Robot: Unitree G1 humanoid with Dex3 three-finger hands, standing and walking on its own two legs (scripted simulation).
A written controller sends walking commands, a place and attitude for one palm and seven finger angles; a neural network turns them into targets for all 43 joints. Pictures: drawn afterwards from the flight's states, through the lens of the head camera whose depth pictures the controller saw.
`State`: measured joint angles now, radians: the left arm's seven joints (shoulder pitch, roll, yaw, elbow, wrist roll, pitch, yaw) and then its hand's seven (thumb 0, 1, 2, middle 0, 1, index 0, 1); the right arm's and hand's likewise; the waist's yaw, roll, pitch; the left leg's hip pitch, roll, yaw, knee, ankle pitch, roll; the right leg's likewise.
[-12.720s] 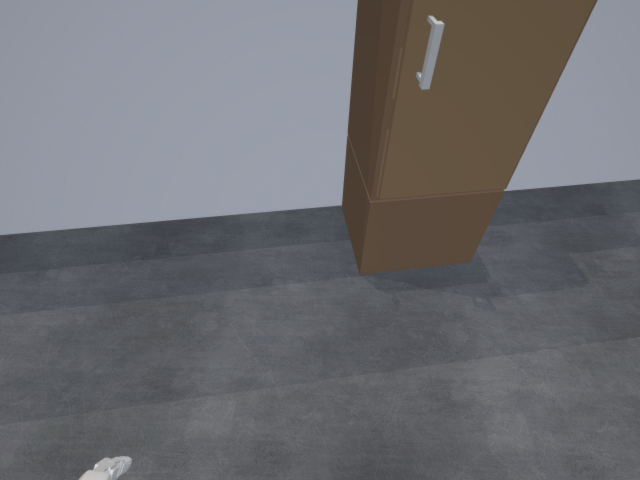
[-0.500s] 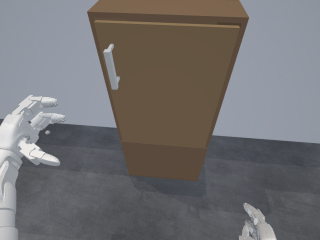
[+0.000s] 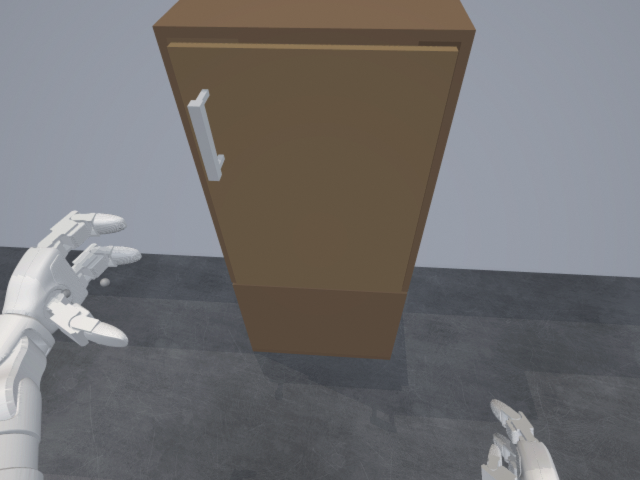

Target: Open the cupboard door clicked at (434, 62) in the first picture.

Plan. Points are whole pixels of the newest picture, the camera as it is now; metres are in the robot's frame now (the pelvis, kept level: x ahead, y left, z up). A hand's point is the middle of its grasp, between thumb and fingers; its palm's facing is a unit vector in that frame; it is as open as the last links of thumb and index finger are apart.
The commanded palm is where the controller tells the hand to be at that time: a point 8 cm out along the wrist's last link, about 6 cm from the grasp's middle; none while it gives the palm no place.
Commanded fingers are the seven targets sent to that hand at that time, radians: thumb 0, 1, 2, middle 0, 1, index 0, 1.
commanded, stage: move the hooked fingers beside the handle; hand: left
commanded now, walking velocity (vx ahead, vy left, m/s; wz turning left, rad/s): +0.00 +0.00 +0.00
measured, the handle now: (209, 136) +0.60 +0.23 +0.12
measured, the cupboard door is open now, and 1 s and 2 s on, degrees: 0 0 0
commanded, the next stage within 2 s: none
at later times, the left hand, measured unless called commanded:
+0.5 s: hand (128, 233) +0.37 +0.28 +0.12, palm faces +0.03 -1.00 +0.01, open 14.0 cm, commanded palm +0.34 +0.33 +0.13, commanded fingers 0.00 -0.50 0.30 -0.30 -1.20 -0.30 -1.20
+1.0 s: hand (143, 195) +0.43 +0.28 +0.13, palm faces +0.01 -1.00 +0.02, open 14.0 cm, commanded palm +0.41 +0.33 +0.12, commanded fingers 0.00 -0.50 0.30 -0.30 -1.20 -0.30 -1.20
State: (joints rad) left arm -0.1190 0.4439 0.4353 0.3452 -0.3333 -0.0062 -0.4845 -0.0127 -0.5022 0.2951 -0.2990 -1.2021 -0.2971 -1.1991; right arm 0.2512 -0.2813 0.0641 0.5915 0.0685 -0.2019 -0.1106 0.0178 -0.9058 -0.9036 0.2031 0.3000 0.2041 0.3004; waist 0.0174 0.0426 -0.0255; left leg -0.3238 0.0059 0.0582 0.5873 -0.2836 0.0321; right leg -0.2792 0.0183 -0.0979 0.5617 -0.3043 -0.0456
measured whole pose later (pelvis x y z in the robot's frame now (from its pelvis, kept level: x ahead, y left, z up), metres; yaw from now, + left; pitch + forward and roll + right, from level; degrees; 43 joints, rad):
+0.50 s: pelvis +0.00 +0.00 +0.00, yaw -1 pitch +4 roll -1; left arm -0.43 0.52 0.45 0.71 -0.27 -0.05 -0.48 -0.01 -0.50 0.30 -0.30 -1.20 -0.30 -1.20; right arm 0.30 -0.29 0.07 0.60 0.07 -0.16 -0.10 0.02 -0.91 -0.90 0.20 0.30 0.20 0.30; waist -0.03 0.02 -0.04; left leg -0.40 0.01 0.07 0.62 -0.30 0.04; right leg -0.36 0.02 -0.09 0.60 -0.32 -0.04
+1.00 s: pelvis +0.01 +0.02 -0.01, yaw -1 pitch +8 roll -1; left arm -0.68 0.57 0.45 0.96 -0.22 -0.18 -0.46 -0.01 -0.50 0.30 -0.30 -1.20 -0.30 -1.20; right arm 0.36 -0.30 0.05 0.62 0.05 -0.08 -0.08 0.01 -0.91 -0.90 0.20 0.30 0.20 0.30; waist -0.07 0.01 -0.06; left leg -0.49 0.00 0.08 0.67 -0.32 0.06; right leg -0.44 0.01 -0.08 0.62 -0.32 -0.02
